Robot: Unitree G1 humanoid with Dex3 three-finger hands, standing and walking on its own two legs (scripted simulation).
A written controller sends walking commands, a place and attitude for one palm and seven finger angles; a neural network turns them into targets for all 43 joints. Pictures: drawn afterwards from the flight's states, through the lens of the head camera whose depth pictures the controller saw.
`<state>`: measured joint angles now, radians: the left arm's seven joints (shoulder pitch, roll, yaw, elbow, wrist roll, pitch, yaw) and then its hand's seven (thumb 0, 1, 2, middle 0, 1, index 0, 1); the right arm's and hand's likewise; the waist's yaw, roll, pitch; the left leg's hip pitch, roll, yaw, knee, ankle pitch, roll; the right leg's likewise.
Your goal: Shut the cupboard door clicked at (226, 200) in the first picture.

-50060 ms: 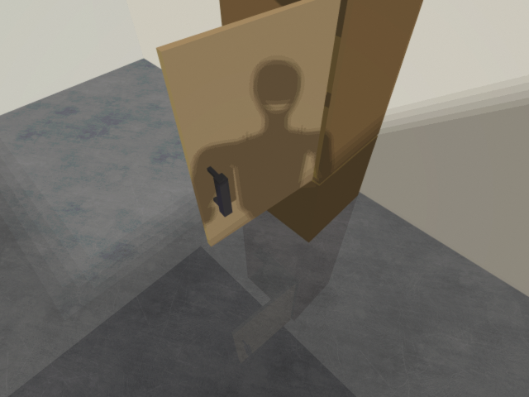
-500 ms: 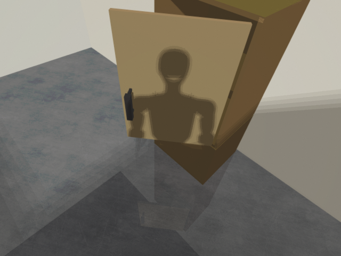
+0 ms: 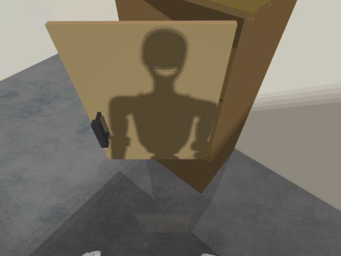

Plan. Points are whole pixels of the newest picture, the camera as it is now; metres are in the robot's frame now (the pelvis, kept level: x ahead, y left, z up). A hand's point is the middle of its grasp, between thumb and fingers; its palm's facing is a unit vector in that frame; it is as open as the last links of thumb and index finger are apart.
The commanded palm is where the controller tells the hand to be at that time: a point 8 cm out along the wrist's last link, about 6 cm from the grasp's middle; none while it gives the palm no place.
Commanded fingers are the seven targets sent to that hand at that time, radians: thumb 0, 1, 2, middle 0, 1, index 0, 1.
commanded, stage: come to a stop and stand still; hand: left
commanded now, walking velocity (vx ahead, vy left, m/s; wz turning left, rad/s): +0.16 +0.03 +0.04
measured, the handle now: (102, 129) +0.51 +0.25 -0.09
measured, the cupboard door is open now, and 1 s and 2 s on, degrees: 39 39 39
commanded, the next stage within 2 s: look again from close up in 1.80 s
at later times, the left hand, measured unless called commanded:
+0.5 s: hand out of the picture +0.10 +0.24 -0.18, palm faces +0.12 -0.97 -0.20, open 7.3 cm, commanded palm none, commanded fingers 0.00 0.90 0.90 -0.20 -0.30 -0.20 -0.30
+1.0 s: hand out of the picture +0.02 +0.20 -0.16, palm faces +0.05 -0.98 -0.22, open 7.3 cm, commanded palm none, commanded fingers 0.00 0.90 0.90 -0.20 -0.30 -0.20 -0.30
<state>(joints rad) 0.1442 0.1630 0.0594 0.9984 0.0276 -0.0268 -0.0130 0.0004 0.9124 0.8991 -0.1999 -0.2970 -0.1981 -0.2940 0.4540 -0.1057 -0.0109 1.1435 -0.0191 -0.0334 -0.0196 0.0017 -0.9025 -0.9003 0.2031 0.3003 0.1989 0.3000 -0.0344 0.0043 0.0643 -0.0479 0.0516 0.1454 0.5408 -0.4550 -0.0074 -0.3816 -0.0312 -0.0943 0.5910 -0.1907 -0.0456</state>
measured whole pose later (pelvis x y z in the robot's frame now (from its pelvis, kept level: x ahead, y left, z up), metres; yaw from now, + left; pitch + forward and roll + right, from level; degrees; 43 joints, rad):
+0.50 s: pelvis +0.07 +0.04 +0.00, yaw +2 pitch -1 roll -2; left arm 0.20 0.21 0.07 1.00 0.01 0.05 0.05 0.00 0.91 0.90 -0.20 -0.30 -0.20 -0.29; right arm 0.09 -0.18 -0.03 0.94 -0.02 0.02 -0.02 0.00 -0.91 -0.90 0.20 0.30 0.19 0.30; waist 0.04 -0.05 0.10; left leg -0.35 0.01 0.05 0.62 -0.26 0.05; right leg -0.34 -0.01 -0.04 0.83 -0.53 0.01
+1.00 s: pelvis -0.01 +0.01 +0.02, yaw +0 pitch +0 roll +1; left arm 0.28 0.19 0.05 1.02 0.02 0.04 0.01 0.00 0.91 0.90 -0.20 -0.30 -0.20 -0.29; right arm 0.32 -0.19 -0.06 1.07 -0.03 0.06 -0.02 0.00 -0.91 -0.90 0.20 0.30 0.20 0.30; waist -0.01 -0.03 -0.02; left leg -0.41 0.01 0.05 0.51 -0.28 -0.02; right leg -0.12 -0.02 -0.03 0.41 -0.35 -0.04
